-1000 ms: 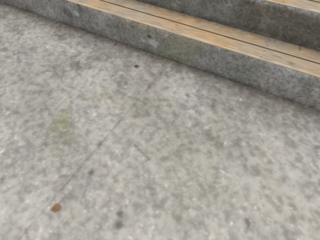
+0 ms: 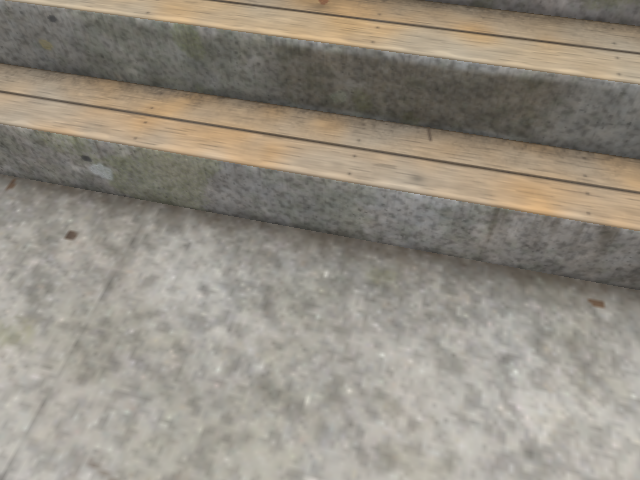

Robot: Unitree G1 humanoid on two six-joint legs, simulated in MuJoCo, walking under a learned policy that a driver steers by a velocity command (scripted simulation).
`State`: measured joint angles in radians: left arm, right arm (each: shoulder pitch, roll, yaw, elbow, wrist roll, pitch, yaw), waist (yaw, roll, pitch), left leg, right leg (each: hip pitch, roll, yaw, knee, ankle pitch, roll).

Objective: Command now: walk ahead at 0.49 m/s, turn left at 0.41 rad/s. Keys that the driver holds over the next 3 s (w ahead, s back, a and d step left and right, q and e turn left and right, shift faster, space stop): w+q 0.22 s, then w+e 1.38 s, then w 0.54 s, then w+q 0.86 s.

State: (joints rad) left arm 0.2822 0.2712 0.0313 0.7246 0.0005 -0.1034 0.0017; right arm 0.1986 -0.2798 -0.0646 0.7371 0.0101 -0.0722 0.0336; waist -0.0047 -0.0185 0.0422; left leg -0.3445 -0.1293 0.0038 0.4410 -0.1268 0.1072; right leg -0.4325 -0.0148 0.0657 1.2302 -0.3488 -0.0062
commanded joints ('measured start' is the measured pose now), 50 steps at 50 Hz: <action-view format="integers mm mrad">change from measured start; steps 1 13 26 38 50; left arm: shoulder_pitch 10 -235 24 99 -112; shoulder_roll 122 114 141 99 58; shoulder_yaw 37 34 53 64 40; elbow -102 -174 -80 -5 -24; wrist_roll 17 -10 -13 0 42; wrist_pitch -15 -24 19 33 90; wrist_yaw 7 -13 -5 -22 -71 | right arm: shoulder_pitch -20 152 -25 129 142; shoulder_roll -103 -147 -64 -188 -88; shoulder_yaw -24 -37 15 -3 2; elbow -82 -21 -116 -107 0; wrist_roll -3 16 -30 -75 -31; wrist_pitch -12 23 -33 -21 -35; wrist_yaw -15 -47 -25 -52 -40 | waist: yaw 38 -46 16 -94 -13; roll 43 129 -76 109 130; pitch -62 -78 -60 -200 -25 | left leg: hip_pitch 139 182 -291 399 318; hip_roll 280 266 174 337 382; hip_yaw -396 -380 -56 -242 -20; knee -252 -55 437 -67 -260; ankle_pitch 76 -10 -151 -238 319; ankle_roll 217 86 -127 -44 34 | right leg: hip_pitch -199 1 280 76 -269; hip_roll -89 -6 -138 15 -36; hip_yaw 34 7 295 215 -38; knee -83 -722 -1015 -498 -247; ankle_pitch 44 344 353 222 179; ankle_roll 29 43 -248 -81 -2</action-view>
